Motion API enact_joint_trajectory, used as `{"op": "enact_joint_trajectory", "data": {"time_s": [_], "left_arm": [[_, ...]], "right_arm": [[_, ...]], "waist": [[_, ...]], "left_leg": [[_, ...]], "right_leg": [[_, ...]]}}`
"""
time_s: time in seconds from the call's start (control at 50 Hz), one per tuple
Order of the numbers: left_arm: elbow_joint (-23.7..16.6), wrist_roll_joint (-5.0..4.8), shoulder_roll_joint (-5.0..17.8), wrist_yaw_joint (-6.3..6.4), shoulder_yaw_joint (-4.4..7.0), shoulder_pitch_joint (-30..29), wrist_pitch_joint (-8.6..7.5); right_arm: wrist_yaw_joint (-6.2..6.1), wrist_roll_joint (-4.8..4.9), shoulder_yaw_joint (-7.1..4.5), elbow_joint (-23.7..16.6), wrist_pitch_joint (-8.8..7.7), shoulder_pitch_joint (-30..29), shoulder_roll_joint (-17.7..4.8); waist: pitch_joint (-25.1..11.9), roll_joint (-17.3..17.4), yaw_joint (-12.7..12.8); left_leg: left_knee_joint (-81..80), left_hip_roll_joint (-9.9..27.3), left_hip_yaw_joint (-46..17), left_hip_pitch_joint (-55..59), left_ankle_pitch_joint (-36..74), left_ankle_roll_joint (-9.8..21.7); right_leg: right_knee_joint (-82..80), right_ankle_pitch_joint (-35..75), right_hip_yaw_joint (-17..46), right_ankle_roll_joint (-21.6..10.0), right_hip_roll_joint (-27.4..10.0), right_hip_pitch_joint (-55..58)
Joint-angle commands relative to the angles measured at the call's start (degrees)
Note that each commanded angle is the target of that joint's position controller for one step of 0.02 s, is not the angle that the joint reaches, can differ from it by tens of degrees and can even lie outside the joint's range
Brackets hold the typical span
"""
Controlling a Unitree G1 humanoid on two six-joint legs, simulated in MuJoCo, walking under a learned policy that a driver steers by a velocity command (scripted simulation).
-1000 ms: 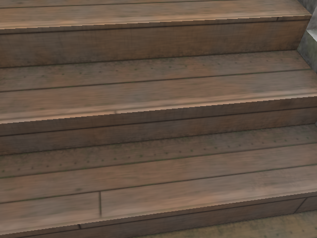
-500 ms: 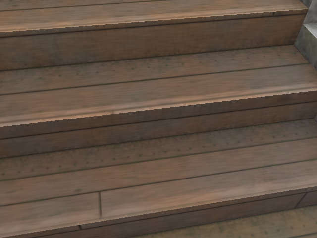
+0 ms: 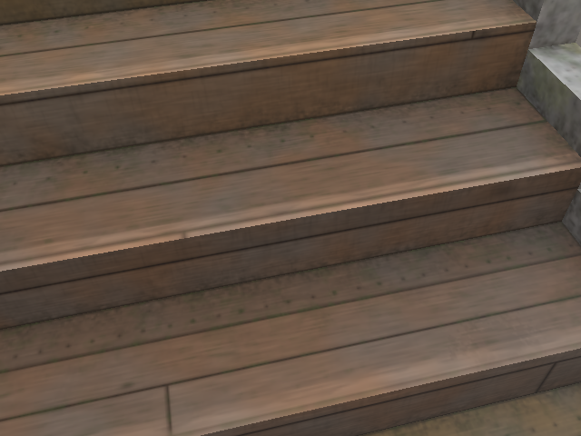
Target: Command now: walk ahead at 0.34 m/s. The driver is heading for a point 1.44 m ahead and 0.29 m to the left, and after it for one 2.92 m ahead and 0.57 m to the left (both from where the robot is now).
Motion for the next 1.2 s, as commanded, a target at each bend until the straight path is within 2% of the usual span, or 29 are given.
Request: {"op": "enact_joint_trajectory", "data": {"time_s": [0.02,0.08,0.12,0.14,0.18,0.22,0.3,0.34,0.36,0.42,0.46,0.48,0.5,0.56,0.6,0.66,0.72,0.8,0.84,0.86,0.9,0.92,0.94,0.96,0.98,1.02,1.08,1.14,1.2], "left_arm": [[-4.4,-0.52,0.3,-0.85,-0.22,2.8,-1.77],[2.1,0.15,3.3,1.31,1.42,20.8,-1.89],[1.5,0.82,12.3,2.34,2.63,21.9,-1.28],[1.6,0.98,11.1,2.04,2.64,14.7,-0.95],[3.3,1.24,7.5,0.42,1.33,12.0,-2.22],[6.7,1.39,2.2,-0.01,-0.97,13.4,-3.59],[8.8,0.32,2.0,-1.57,-3.34,8.3,-5.20],[9.5,-1.93,3.2,0.92,-3.59,10.3,-4.58],[7.9,-2.66,3.9,1.60,-3.74,7.9,-4.43],[7.0,-3.64,14.3,2.18,-0.33,11.7,-5.23],[2.7,-1.34,14.9,0.12,1.82,8.6,-6.88],[-1.4,-0.72,7.2,-3.00,1.24,5.6,-7.09],[-4.1,2.68,5.7,-3.70,1.64,2.1,-7.23],[-15.1,2.23,-3.1,-1.80,-0.97,-10.1,-5.66],[-15.6,1.64,-7.0,-1.11,-3.13,-6.0,-3.34],[-19.4,1.46,-6.0,-0.77,-4.41,-12.3,-1.34],[-25.1,1.20,-7.4,1.04,-5.65,-23.9,-1.04],[-32.8,2.05,-4.7,-0.37,-6.47,-36.5,-2.08],[-34.1,1.33,-4.7,-1.59,-6.86,-38.4,-0.96],[-31.6,-0.59,-5.6,-1.58,-6.80,-33.9,-1.07],[-26.3,-2.12,-0.6,0.15,-3.51,-15.0,-0.37],[-24.1,-1.21,4.5,0.41,-1.65,-6.7,-0.73],[-21.8,1.32,9.6,0.89,0.70,0.4,-1.58],[-20.1,1.83,14.8,1.65,2.65,1.1,-0.61],[-20.4,0.76,12.1,1.95,2.88,-7.9,0.39],[-13.6,-1.33,5.6,1.30,1.84,-13.8,-1.50],[-2.1,1.58,-4.4,0.11,-0.62,-6.5,-3.80],[0.6,0.65,-3.2,-0.68,-0.95,-5.4,-6.28],[0.7,1.46,5.7,-0.55,0.49,-2.7,-8.50]], "right_arm": [[0.00,-0.08,-0.91,-3.0,-1.58,-5.9,-6.6],[2.10,1.07,-0.60,-3.6,-2.95,-10.3,-4.2],[4.19,1.69,0.25,-5.3,-4.72,-5.0,0.3],[4.09,-0.15,0.33,-7.0,-4.31,-10.5,0.0],[2.83,-1.11,1.85,-13.0,-4.84,-21.7,3.2],[2.94,-1.20,4.08,-17.0,-4.25,-24.3,6.8],[2.68,0.84,7.70,-25.4,-2.02,-31.9,6.9],[2.57,1.40,8.50,-27.3,-0.73,-33.9,4.4],[2.38,1.90,8.47,-25.2,-0.88,-31.2,4.5],[0.99,1.82,6.30,-18.1,-0.64,-12.5,1.3],[1.32,-1.77,3.33,-15.1,-1.98,-2.7,-7.3],[0.53,-1.75,0.96,-11.4,-1.03,-0.6,-13.4],[0.58,-0.75,-0.70,-10.4,-0.96,-7.3,-13.2],[2.30,-0.93,1.64,-0.8,-4.53,-10.1,-0.1],[3.20,-1.72,2.74,3.4,-5.36,-7.7,4.1],[4.28,-0.72,3.45,3.1,-6.67,-8.8,2.6],[3.79,-0.39,3.13,4.8,-8.52,0.6,-2.3],[1.51,0.03,2.26,5.1,-6.51,8.6,-3.1],[-0.28,0.87,1.20,4.0,-4.96,11.2,-3.8],[-0.12,1.56,1.65,1.2,-4.64,5.5,-2.9],[1.10,0.10,-0.86,-2.1,-6.11,6.3,-11.5],[2.75,1.49,-2.18,-4.2,-7.83,0.6,-14.1],[4.55,2.62,-2.38,-7.9,-9.71,-2.8,-11.2],[6.63,0.96,-1.99,-12.6,-9.86,-6.4,-4.8],[6.72,-2.56,-2.27,-14.5,-9.23,-6.7,-2.3],[4.96,-3.55,-1.12,-19.7,-7.41,-11.2,2.5],[3.80,-1.16,2.13,-20.2,-4.06,-9.7,8.2],[3.20,0.19,2.82,-21.8,-1.30,-13.0,7.4],[2.21,-1.31,2.18,-26.1,0.11,-24.3,5.0]], "waist": [[8.9,5.1,5.3],[3.2,-8.1,13.5],[-2.8,-23.0,9.6],[6.8,-15.8,6.1],[10.0,-0.1,4.6],[9.3,2.2,2.4],[14.5,-1.8,-2.0],[13.8,-4.6,-0.2],[9.4,-1.7,-1.0],[-11.3,-14.6,-8.3],[-19.4,-9.7,-11.3],[-17.0,13.2,-9.3],[-14.9,10.8,-6.3],[7.6,-6.4,2.6],[8.0,-5.2,6.5],[9.6,-2.6,7.8],[8.0,2.2,3.0],[6.7,0.0,-1.8],[2.3,2.4,-4.3],[-2.4,2.1,0.1],[-18.7,10.6,8.4],[-22.8,9.8,14.0],[-27.8,2.1,15.7],[-25.9,-15.2,14.7],[-20.8,-10.8,9.4],[-3.6,0.2,1.7],[4.9,1.5,-3.3],[10.1,-1.3,-5.2],[7.8,-4.0,-2.3]], "left_leg": [[-13.8,13.2,-12.6,-10.4,-14.0,9.1],[18.7,4.7,-2.2,-24.2,3.2,7.7],[59.4,-3.6,-3.2,-40.9,-7.9,1.8],[82.9,-0.6,-2.8,-51.7,-6.2,1.0],[106.1,1.2,-4.1,-66.2,-4.5,2.3],[112.8,1.0,-6.7,-71.8,-4.6,4.3],[91.3,2.0,2.2,-63.1,-5.9,4.3],[71.6,2.4,11.3,-46.6,-6.0,2.5],[61.1,1.3,13.7,-30.8,-6.3,2.2],[48.7,-4.3,11.2,-17.7,-13.2,5.1],[28.9,0.5,-10.9,-3.7,-24.5,8.4],[2.3,14.7,-46.0,4.8,-22.6,16.8],[-10.7,17.6,-59.8,2.0,-28.1,14.8],[-2.1,14.6,-30.8,-15.5,-21.7,7.2],[-0.9,9.8,-17.8,-16.3,-8.8,3.8],[-5.1,6.1,-9.9,-21.9,-5.2,3.8],[-10.1,10.1,-16.9,-11.1,2.2,6.9],[-15.0,8.6,-18.0,-0.3,4.8,6.9],[-24.4,10.0,-15.3,2.3,23.8,9.3],[-20.4,7.2,-8.9,-3.0,48.2,8.1],[0.3,10.6,-8.9,7.3,96.4,7.1],[13.3,11.4,-9.1,8.6,95.4,5.7],[32.2,6.3,-9.1,-5.0,76.7,3.6],[58.2,-6.5,-7.4,-24.8,13.8,0.4],[79.1,-3.0,-13.9,-33.6,8.3,0.5],[94.3,0.1,-9.1,-43.2,16.9,0.6],[101.9,-0.2,-11.6,-51.6,12.4,3.1],[90.2,0.4,-13.4,-56.7,10.7,2.6],[97.7,-1.7,-6.4,-61.0,6.0,2.4]], "right_leg": [[-9.6,0.0,0.5,-2.3,-1.6,4.0],[-29.6,12.1,3.4,-2.8,-0.8,32.3],[-47.2,-14.9,47.1,-11.5,-21.4,33.1],[-49.1,-26.0,47.6,-15.6,-23.8,26.4],[-41.7,-10.2,27.6,-11.2,-19.1,24.5],[-36.8,-1.4,18.7,-5.7,-15.9,21.2],[-46.2,-3.2,7.8,-1.9,-9.0,-1.8],[-56.2,24.6,5.5,-5.4,-7.7,-7.5],[-54.4,49.4,1.2,-5.3,-6.2,-9.0],[-25.6,117.6,1.6,-7.2,-13.8,22.1],[4.4,99.4,3.3,-6.5,-11.2,17.3],[31.3,36.7,3.1,-3.1,4.1,-7.9],[58.6,20.6,15.0,-2.4,7.2,-18.6],[73.3,20.8,12.9,-4.7,3.3,-38.3],[74.0,17.6,12.5,-5.2,2.2,-42.3],[63.2,15.8,4.9,-3.4,-0.7,-43.1],[80.1,7.6,0.5,-2.4,-2.0,-57.8],[57.3,3.9,0.1,-1.7,-5.2,-58.3],[36.5,0.6,-3.3,-1.7,-4.7,-39.5],[23.1,-1.6,-7.9,-3.0,0.1,-19.8],[20.1,-2.8,-5.4,-4.3,5.9,0.1],[11.3,0.1,-0.6,-5.5,4.0,7.3],[3.0,-12.6,18.3,-8.8,-7.6,20.1],[-23.0,-24.1,52.1,-14.5,-20.9,23.4],[-30.8,-36.2,61.3,-13.3,-22.4,16.0],[-27.6,-22.1,43.3,-10.3,-20.8,3.3],[-25.5,0.9,19.2,-4.0,-16.2,-2.5],[-30.7,9.0,4.5,0.4,-14.0,-4.3],[-37.0,16.6,0.2,-2.6,-15.8,1.7]]}}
